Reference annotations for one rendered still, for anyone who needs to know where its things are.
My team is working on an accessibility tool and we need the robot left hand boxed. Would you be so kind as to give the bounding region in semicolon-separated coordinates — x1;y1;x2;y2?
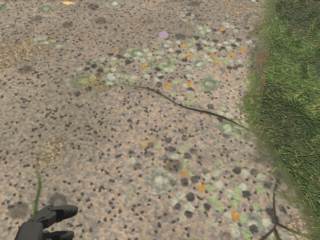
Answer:
14;204;78;240

